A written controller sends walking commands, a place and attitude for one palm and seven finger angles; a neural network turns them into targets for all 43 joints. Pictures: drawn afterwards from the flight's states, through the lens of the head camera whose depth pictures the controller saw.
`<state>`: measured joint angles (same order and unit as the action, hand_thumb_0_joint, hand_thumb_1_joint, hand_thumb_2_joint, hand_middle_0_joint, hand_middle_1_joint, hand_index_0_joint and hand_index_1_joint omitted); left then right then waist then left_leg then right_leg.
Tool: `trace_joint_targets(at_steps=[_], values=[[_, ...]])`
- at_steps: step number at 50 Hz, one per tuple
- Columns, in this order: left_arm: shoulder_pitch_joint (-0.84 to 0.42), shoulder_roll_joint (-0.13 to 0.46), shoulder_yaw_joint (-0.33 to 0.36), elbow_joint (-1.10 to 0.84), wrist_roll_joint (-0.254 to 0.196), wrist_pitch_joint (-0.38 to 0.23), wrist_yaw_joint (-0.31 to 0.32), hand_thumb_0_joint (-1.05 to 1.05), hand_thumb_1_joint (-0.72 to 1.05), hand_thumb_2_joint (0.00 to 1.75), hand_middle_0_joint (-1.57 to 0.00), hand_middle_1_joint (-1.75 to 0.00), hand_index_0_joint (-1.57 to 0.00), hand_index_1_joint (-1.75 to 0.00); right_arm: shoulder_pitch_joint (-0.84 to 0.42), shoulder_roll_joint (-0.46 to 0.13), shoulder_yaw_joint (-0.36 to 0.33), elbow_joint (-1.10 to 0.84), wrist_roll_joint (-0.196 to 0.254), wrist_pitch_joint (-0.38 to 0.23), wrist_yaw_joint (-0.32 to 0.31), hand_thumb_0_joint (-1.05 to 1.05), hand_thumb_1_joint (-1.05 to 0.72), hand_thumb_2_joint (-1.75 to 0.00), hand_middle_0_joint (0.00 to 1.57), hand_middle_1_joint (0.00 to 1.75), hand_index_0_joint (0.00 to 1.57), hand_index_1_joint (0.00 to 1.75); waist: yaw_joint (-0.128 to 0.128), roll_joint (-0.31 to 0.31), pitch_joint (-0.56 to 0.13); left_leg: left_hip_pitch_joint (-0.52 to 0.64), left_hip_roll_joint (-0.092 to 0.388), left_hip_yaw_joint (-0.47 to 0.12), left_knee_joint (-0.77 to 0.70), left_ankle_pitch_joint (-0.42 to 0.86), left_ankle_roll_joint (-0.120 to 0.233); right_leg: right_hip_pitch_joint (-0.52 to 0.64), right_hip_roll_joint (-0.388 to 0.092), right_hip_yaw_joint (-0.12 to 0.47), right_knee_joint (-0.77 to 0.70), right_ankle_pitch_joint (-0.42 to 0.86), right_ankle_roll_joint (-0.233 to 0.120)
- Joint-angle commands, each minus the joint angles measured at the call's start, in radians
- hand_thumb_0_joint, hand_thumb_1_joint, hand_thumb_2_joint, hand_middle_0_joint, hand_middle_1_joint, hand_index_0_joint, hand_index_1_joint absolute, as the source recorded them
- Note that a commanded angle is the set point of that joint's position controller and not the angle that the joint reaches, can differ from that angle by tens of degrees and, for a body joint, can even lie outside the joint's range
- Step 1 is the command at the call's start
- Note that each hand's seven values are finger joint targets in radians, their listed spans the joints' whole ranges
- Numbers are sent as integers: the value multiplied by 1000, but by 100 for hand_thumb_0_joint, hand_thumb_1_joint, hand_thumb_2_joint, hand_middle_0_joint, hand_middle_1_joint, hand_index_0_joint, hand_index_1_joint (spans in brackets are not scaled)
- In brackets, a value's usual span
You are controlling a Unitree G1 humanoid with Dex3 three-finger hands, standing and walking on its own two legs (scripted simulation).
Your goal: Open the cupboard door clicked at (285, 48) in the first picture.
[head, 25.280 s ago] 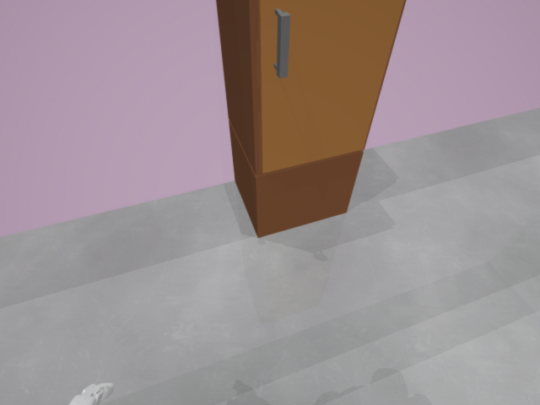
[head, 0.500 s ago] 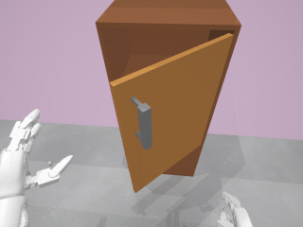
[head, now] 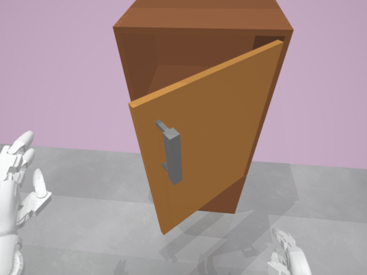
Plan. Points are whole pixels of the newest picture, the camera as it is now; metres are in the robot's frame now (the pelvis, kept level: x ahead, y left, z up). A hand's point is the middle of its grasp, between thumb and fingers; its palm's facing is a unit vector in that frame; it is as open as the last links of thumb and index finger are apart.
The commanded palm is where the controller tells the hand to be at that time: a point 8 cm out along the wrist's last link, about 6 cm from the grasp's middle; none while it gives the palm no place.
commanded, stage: draw the hand back to the body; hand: left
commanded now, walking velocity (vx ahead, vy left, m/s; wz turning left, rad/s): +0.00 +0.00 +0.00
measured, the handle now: (168, 153) +0.33 +0.08 +0.11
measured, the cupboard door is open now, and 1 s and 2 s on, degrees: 43 43 43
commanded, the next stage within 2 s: step back with the hand held close in 0.08 s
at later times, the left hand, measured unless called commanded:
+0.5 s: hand (47, 212) +0.17 +0.26 +0.13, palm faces +0.30 -0.80 -0.52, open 7.4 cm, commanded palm +0.11 +0.31 +0.17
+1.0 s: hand out of the picture +0.07 +0.29 +0.15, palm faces +0.44 -0.79 -0.44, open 7.4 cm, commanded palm +0.01 +0.33 +0.17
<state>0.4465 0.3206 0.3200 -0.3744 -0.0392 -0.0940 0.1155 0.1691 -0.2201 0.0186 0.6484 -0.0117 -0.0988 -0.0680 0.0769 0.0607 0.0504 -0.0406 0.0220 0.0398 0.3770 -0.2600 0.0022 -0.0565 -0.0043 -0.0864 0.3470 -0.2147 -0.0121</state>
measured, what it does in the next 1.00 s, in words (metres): shifts its weight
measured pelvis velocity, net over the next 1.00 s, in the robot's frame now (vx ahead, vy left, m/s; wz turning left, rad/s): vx -0.13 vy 0.03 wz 0.01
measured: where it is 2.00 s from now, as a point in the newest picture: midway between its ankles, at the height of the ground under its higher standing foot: outside the picture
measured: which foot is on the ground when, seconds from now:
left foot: down 0.00-1.00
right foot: down 0.00-1.00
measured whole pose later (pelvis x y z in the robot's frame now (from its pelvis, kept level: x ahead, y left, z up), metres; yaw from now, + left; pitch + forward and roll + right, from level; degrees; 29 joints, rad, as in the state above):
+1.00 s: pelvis -0.13 +0.03 -0.03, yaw +0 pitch -2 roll -2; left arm 0.51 0.39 0.42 -0.58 -0.01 -0.22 0.17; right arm 0.21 -0.22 0.02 0.58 -0.01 -0.08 -0.08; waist 0.01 -0.02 0.09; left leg -0.46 0.00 0.04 0.71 -0.30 0.04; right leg -0.44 -0.04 -0.08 0.61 -0.19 0.00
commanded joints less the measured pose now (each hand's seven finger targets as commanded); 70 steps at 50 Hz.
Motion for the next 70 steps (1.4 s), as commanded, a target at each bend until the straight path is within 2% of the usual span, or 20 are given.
trace_joint_targets(at_steps=[1,9,10,11,12,14,17,24,32,38,45,48,51,54,60,63,65,66,68,70], values=[[-75,210,134,-226,-1,-67,26,0,90,90,-20,-30,-20,-30,-116,-105,-42,-154,1,-53,-16,0,-90,-90,20,30,20,30,0,18,-131,-8,-3,-27,-22,362,9,52,-4,49,-24,272,-6],[-78,190,121,-199,-4,-65,23,0,90,90,-20,-30,-20,-30,-118,-100,-41,-154,3,-51,-13,0,-90,-90,20,30,20,30,-5,3,-94,-23,-4,-26,-37,289,11,26,-2,48,-42,210,-3],[-155,212,125,-280,-3,-76,25,0,90,90,-20,-30,-20,-30,-128,-101,-40,-161,6,-57,-14,0,-90,-90,20,30,20,30,-8,25,-119,-10,-6,-27,-33,285,12,30,-3,52,-42,208,-2],[-290,382,288,-303,1,-121,34,0,90,90,-20,-30,-20,-30,-108,-104,-16,-200,22,-37,-13,0,-90,-90,20,30,20,30,-45,61,18,-116,7,-46,-14,190,24,-83,-46,104,-73,225,-4],[-123,268,206,-196,-9,-121,15,0,90,90,-20,-30,-20,-30,-106,-100,-33,-178,15,-24,-16,0,-90,-90,20,30,20,30,-52,-63,-4,-126,13,-59,11,170,30,-103,-66,107,-80,220,0],[7,208,150,-175,-5,-98,1,0,90,90,-20,-30,-20,-30,-106,-116,-46,-199,14,-1,-8,0,-90,-90,20,30,20,30,-54,-106,-39,-101,11,-40,44,206,30,-121,-82,106,-72,258,1],[80,207,151,-229,-7,-103,4,0,90,90,-20,-30,-20,-30,-99,-123,-53,-214,14,17,-11,0,-90,-90,20,30,20,30,-58,-11,-151,-102,31,-35,60,312,25,-70,-98,92,-1,361,0],[136,287,232,-366,-10,-108,32,0,90,90,-20,-30,-20,-30,-92,-113,-72,-258,26,39,-24,0,-90,-90,20,30,20,30,-59,-57,-253,-145,47,-49,111,381,14,-63,-110,104,100,461,-4],[146,272,246,-371,1,-130,53,0,90,90,-20,-30,-20,-30,-80,-128,-74,-262,20,19,-32,0,-90,-90,20,30,20,30,-58,34,-167,-364,108,-129,-4,130,43,-68,-52,92,187,165,18],[90,252,243,-346,32,-157,57,0,90,90,-20,-30,-20,-30,-54,-145,-76,-266,18,-9,-25,0,-90,-90,20,30,20,30,-68,37,-97,-647,123,-152,-42,-335,87,13,-50,128,256,16,19],[6,280,229,-397,25,-180,76,0,90,90,-20,-30,-20,-30,-17,-119,-61,-220,5,-36,-26,0,-90,-90,20,30,20,30,-85,-147,-97,-289,-3,-75,312,-243,20,-460,-198,240,-29,-356,-61],[12,287,242,-418,20,-188,86,0,90,90,-20,-30,-20,-30,-28,-132,-56,-221,1,-40,-36,0,-90,-90,20,30,20,30,-88,-4,-93,-343,48,-163,153,-306,37,-430,-131,158,87,-336,-25],[-2,321,306,-445,47,-201,90,0,90,90,-20,-30,-20,-30,-57,-139,-71,-236,-10,-60,-45,0,-90,-90,20,30,20,30,-70,328,-99,-764,301,-488,-306,-574,148,-51,69,74,736,-189,41],[65,289,283,-402,25,-195,80,0,90,90,-20,-30,-20,-30,-41,-120,-94,-205,3,-90,-19,0,-90,-90,20,30,20,30,-71,98,-174,-456,274,-373,-179,-264,142,-249,64,128,812,-277,25],[102,236,201,-377,-21,-151,69,0,90,90,-20,-30,-20,-30,-47,-109,-66,-155,-2,-94,6,0,-90,-90,20,30,20,30,-76,162,-175,-300,205,-251,-238,-156,70,-162,80,37,307,-343,-2],[53,268,199,-403,-28,-170,51,0,90,90,-20,-30,-20,-30,-50,-112,-65,-142,2,-89,12,0,-90,-90,20,30,20,30,-66,99,-209,-167,128,-145,-89,64,4,-144,22,84,-77,-148,-41],[15,361,253,-422,-28,-188,52,0,90,90,-20,-30,-20,-30,-81,-88,-52,-140,14,-69,4,0,-90,-90,20,30,20,30,-55,-210,-208,-146,7,-36,280,12,-27,-291,-234,320,-138,157,-93],[7,404,294,-426,-27,-201,58,0,90,90,-20,-30,-20,-30,-111,-83,-43,-142,9,-76,-3,0,-90,-90,20,30,20,30,-34,-198,-198,-237,-27,-30,447,-120,-36,-294,-300,301,-89,395,-127],[-25,379,273,-432,-6,-208,49,0,90,90,-20,-30,-20,-30,-106,-74,-36,-162,16,-90,-13,0,-90,-90,20,30,20,30,-46,-261,-255,-421,-52,-7,442,-127,-24,17,-258,193,90,937,-90],[82,347,292,-405,-10,-154,41,0,90,90,-20,-30,-20,-30,-105,-80,-33,-194,25,-74,-30,0,-90,-90,20,30,20,30,-74,-217,-282,-300,-62,31,279,108,3,21,-179,103,224,993,-40]])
